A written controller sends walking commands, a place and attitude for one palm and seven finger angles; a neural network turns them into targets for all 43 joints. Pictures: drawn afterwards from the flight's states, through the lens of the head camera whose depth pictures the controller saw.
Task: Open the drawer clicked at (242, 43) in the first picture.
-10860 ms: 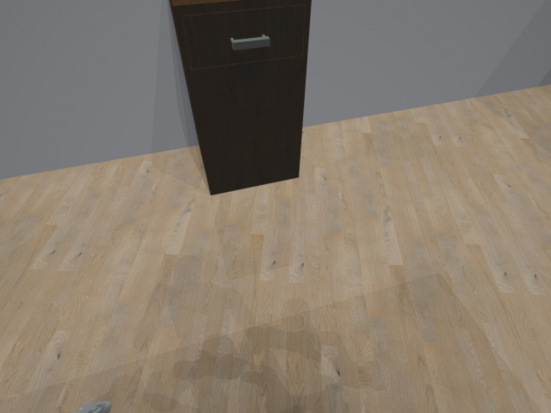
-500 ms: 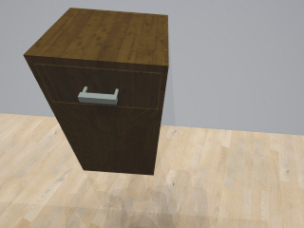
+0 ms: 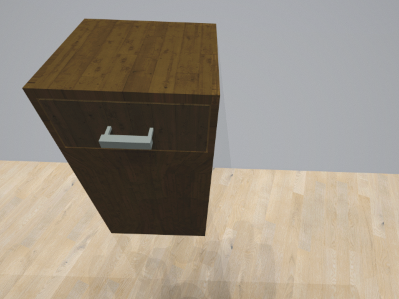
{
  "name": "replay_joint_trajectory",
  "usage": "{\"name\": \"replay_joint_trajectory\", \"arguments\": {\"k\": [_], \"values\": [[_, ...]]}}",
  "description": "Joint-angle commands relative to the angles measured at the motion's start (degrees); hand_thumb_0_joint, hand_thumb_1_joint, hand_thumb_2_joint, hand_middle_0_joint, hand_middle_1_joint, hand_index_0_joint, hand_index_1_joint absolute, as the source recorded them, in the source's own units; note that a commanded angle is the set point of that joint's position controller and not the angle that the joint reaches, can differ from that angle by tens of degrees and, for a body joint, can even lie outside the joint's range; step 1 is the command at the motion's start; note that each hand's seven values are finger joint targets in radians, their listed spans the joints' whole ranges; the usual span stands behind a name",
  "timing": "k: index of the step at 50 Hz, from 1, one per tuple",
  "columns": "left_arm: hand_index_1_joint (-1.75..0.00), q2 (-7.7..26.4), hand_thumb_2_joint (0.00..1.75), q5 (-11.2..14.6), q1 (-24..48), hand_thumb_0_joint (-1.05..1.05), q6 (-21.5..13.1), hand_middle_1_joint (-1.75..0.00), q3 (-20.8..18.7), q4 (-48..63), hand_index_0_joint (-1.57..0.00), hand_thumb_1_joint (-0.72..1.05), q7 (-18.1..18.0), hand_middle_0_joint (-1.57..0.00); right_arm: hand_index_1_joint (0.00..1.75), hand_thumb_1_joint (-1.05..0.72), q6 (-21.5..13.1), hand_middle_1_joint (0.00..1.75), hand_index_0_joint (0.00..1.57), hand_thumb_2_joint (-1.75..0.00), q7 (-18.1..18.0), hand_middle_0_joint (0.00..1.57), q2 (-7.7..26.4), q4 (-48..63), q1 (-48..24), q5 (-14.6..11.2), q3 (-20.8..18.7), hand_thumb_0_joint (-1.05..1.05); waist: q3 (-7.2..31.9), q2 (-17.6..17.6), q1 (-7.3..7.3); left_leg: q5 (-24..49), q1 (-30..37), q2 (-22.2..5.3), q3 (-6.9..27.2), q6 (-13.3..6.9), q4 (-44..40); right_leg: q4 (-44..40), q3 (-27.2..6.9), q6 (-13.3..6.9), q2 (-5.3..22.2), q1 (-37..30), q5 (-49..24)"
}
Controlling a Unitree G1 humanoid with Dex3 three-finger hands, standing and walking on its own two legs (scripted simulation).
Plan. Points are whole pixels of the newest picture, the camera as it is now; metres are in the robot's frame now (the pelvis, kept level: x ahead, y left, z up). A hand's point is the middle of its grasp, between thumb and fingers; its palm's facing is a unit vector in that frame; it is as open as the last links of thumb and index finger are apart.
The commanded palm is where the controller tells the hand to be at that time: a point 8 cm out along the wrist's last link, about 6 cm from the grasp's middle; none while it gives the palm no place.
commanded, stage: come to a stop and stand still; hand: left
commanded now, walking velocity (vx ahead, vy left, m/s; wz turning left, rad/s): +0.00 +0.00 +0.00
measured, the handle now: (128, 136) +0.51 +0.23 +0.00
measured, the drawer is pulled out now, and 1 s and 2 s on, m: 0.00 0.00 0.00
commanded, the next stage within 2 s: look again from close up in 0.90 s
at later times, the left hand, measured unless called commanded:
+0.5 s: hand out of the picture -0.03 +0.15 -0.18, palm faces +0.03 -0.99 -0.17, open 7.4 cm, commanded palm none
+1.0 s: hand out of the picture -0.07 +0.12 -0.17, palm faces +0.04 -0.99 -0.14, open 7.4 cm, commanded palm none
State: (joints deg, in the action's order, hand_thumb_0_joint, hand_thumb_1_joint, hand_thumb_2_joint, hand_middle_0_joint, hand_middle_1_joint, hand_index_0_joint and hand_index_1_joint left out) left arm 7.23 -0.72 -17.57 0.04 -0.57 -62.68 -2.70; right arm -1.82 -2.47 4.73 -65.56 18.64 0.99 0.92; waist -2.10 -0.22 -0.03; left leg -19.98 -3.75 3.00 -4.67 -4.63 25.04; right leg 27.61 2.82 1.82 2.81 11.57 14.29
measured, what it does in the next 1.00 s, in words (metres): stands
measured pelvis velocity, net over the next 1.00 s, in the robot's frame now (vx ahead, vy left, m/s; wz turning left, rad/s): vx -0.04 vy -0.03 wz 0.00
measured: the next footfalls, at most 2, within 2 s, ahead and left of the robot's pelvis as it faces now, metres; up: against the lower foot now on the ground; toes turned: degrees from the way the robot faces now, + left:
none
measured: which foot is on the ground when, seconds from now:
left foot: down 0.00-1.00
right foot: down 0.00-1.00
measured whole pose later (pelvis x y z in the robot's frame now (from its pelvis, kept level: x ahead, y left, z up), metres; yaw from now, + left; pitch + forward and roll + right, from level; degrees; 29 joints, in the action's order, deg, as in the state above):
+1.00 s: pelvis -0.04 -0.03 +0.00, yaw +0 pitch -2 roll +0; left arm 4.8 -0.7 -20.8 -0.5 1.0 -63.5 -1.8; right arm -0.6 -1.6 6.9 -64.4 23.2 1.0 1.4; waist -0.9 -0.6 -0.6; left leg -17.1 -8.0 1.6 -4.5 -2.8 26.9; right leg 27.6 3.3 -0.4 1.7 14.9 10.7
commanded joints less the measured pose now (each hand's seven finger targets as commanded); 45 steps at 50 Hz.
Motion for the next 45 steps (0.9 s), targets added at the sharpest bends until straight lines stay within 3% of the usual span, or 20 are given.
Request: {"name": "replay_joint_trajectory", "arguments": {"k": [1,10,11,12,13,14,15,17,18,20,22,24,26,28,36,45], "values": [[-0.30,1.9,0.90,0.1,-5.2,0.00,-0.6,-0.30,-0.1,0.8,-0.20,0.90,0.0,-0.20,0.30,-0.90,-0.5,0.30,0.20,-0.90,-0.6,0.20,5.7,-0.4,6.0,-0.4,-0.7,0.00,-2.9,0.9,0.41,25.7,-5.5,-9.3,6.4,1.3,-5.6,-1.5,-3.1,-3.5,2.9,-3.3,-14.6],[-0.30,1.5,0.90,0.1,-5.9,0.00,-0.6,-0.30,0.1,-0.1,-0.20,0.90,0.0,-0.20,0.30,-0.90,-0.5,0.30,0.20,-0.90,-0.8,0.20,5.7,-0.8,6.4,-0.4,-0.5,0.00,-3.4,-0.3,0.27,25.7,-4.8,-9.4,6.1,1.5,-5.9,-2.0,-3.0,-3.6,2.7,-3.1,-13.9],[-0.30,6.7,0.90,-0.2,-7.8,0.00,-2.2,-0.30,0.0,-2.6,-0.20,0.90,-2.3,-0.20,0.30,-0.90,-0.9,0.30,0.20,-0.90,-0.2,0.20,10.6,4.5,-0.3,-1.8,-1.2,0.00,-2.2,0.5,1.54,45.5,-7.4,-11.0,5.9,3.8,4.3,-0.5,-3.7,-3.0,4.7,-1.5,-30.8],[-0.30,8.3,0.90,-0.4,-8.9,0.00,-2.9,-0.30,-0.3,-1.9,-0.20,0.90,-1.4,-0.20,0.30,-0.90,-0.6,0.30,0.20,-0.90,0.3,0.20,10.4,6.6,0.4,-1.3,-1.0,0.00,-0.5,-0.2,0.64,41.3,-7.4,-8.4,3.8,5.3,6.4,0.1,-1.9,-3.9,5.3,-5.3,-37.0],[-0.30,6.1,0.90,0.2,-7.6,0.00,-2.8,-0.30,0.0,-1.1,-0.20,0.90,-1.1,-0.20,0.30,-0.90,-0.7,0.30,0.20,-0.90,0.0,0.20,7.9,6.2,5.3,-0.7,-1.0,0.00,8.3,-2.6,-1.32,32.9,-5.5,-7.8,5.6,4.9,3.7,5.3,-4.1,-5.1,5.9,-8.0,-35.0],[-0.30,5.0,0.90,0.4,-6.3,0.00,-2.5,-0.30,0.6,-0.7,-0.20,0.90,-0.7,-0.20,0.30,-0.90,-0.7,0.30,0.20,-0.90,-0.4,0.20,7.7,5.8,6.2,-0.5,-1.1,0.00,11.4,-5.0,-1.20,34.5,-4.1,-8.7,5.7,3.5,3.5,5.9,-3.3,-4.8,5.7,-8.6,-31.7],[-0.30,4.7,0.90,0.4,-5.8,0.00,-2.2,-0.30,0.8,-0.5,-0.20,0.90,-0.5,-0.20,0.30,-0.90,-0.3,0.30,0.20,-0.90,-0.6,0.20,7.7,5.8,5.8,-0.6,-1.0,0.00,8.6,-4.6,-0.83,32.0,-4.9,-9.2,5.8,3.0,2.9,4.4,-3.3,-4.8,5.0,-6.4,-25.1],[-0.30,3.7,0.90,0.3,-4.5,0.00,-1.2,-0.30,1.2,-0.4,-0.20,0.90,-0.2,-0.20,0.30,-0.90,0.2,0.30,0.20,-0.90,-0.6,0.20,8.1,6.0,6.2,-0.3,-0.9,0.00,1.5,-0.6,-1.07,26.8,-8.1,-9.9,6.8,2.1,0.6,3.0,-2.6,-4.7,3.2,-2.5,-14.9],[-0.30,3.3,0.90,0.1,-4.4,0.00,-0.9,-0.30,1.3,-0.2,-0.20,0.90,-0.1,-0.20,0.30,-0.90,0.3,0.30,0.20,-0.90,-0.4,0.20,8.6,6.1,5.7,-0.3,-0.8,0.00,-1.5,-0.7,-0.66,25.6,-9.9,-10.0,7.1,2.0,-0.5,2.5,-2.4,-4.5,2.7,-1.2,-11.2],[-0.30,3.5,0.90,0.1,-4.7,0.00,-0.7,-0.30,1.4,0.0,-0.20,0.90,0.1,-0.20,0.30,-0.90,0.4,0.30,0.20,-0.90,-0.1,0.20,8.6,6.3,4.7,-0.4,-0.7,0.00,-4.7,-1.1,-0.31,18.9,-11.9,-9.4,7.3,1.8,-2.5,1.0,-3.1,-4.4,2.5,0.2,-7.8],[-0.30,4.0,0.90,0.0,-4.7,0.00,-0.5,-0.30,1.3,0.2,-0.20,0.90,0.2,-0.20,0.30,-0.90,0.5,0.30,0.20,-0.90,0.1,0.20,8.8,6.3,4.6,-0.4,-0.6,0.00,-5.4,-1.6,-0.18,13.0,-13.0,-9.4,7.8,1.6,-4.4,0.1,-3.4,-4.3,2.3,0.2,-5.5],[-0.30,4.0,0.90,-0.1,-4.5,0.00,-0.4,-0.30,1.2,0.7,-0.20,0.90,0.3,-0.20,0.30,-0.90,0.6,0.30,0.20,-0.90,0.3,0.20,8.9,6.5,4.3,-0.3,-0.6,0.00,-7.6,-0.1,-0.04,4.9,-15.4,-9.2,8.5,1.5,-6.7,-1.0,-3.9,-4.2,2.1,0.7,-3.3],[-0.30,4.0,0.90,0.0,-4.7,0.00,-0.6,-0.30,1.2,1.2,-0.20,0.90,0.5,-0.20,0.30,-0.90,0.6,0.30,0.20,-0.90,0.6,0.20,9.2,6.6,4.1,-0.3,-0.6,0.00,-7.9,1.5,-0.04,0.0,-15.8,-8.6,8.7,1.2,-7.8,-2.2,-4.7,-4.4,2.2,0.9,-2.6],[-0.30,4.4,0.90,-0.1,-4.7,0.00,-0.5,-0.30,1.0,1.6,-0.20,0.90,0.5,-0.20,0.30,-0.90,0.6,0.30,0.20,-0.90,0.7,0.20,9.4,6.5,4.5,-0.2,-0.5,0.00,-7.7,0.2,-0.03,-2.5,-16.5,-8.8,9.2,1.3,-9.1,-2.1,-4.6,-4.3,2.1,0.5,-2.3],[-0.30,4.1,0.90,0.0,-5.7,0.00,-1.1,-0.30,0.7,1.9,-0.20,0.90,0.6,-0.20,0.30,-0.90,0.3,0.30,0.20,-0.90,0.7,0.20,8.4,5.0,5.8,-0.2,-0.2,0.00,-5.1,2.3,-0.01,-0.6,-14.6,-7.9,7.9,1.3,-7.7,-4.4,-5.9,-4.5,2.9,-0.4,-1.7],[-0.30,2.9,0.90,0.0,-6.6,0.00,-1.2,-0.30,0.6,1.2,-0.20,0.90,0.5,-0.20,0.30,-0.90,0.4,0.30,0.20,-0.90,0.6,0.20,6.9,2.9,7.7,-0.3,0.0,0.00,-5.4,1.1,-0.09,-0.9,-14.9,-7.8,7.5,1.5,-7.4,-5.0,-6.2,-4.6,3.0,0.2,-0.4]]}}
